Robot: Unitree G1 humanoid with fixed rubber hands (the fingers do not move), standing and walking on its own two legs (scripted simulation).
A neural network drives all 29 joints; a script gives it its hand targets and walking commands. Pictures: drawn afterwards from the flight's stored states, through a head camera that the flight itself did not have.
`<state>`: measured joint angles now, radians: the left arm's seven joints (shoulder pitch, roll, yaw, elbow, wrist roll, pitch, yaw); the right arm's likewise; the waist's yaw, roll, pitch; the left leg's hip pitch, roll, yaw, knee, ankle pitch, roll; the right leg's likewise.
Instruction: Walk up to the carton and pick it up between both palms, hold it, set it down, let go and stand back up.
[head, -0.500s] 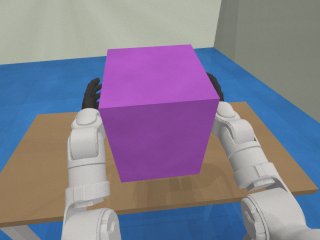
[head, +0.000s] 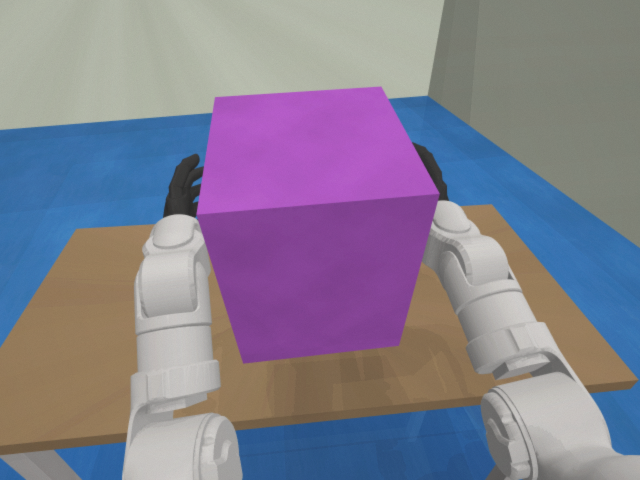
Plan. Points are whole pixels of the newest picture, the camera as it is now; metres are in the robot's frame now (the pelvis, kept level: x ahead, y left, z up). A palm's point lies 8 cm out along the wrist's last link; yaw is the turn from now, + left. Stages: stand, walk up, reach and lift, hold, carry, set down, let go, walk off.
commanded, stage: hold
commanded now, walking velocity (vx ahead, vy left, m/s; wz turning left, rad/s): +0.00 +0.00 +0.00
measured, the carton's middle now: (311, 227) +0.36 +0.00 +0.19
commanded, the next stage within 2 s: none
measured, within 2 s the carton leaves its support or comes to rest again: neither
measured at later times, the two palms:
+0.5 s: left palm (181, 227) +0.35 +0.15 +0.21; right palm (424, 213) +0.36 -0.14 +0.20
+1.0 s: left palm (184, 225) +0.36 +0.15 +0.21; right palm (426, 211) +0.36 -0.14 +0.20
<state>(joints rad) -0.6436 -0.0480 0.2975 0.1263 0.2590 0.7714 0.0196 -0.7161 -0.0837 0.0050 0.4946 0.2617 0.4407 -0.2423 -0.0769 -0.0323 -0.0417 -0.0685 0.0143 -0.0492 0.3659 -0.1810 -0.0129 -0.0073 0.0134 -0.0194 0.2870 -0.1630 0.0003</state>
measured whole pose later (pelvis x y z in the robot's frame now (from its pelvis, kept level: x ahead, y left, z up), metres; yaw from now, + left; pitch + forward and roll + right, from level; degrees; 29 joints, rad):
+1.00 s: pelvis +0.00 +0.00 +0.00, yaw +0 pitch -7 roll -1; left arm -0.65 -0.05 0.30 0.15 0.26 0.77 0.02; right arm -0.72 -0.09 0.02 0.52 0.27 0.43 -0.24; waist -0.07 -0.03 -0.02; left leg -0.07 0.01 -0.05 0.36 -0.18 -0.01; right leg -0.01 0.01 -0.02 0.28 -0.16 0.00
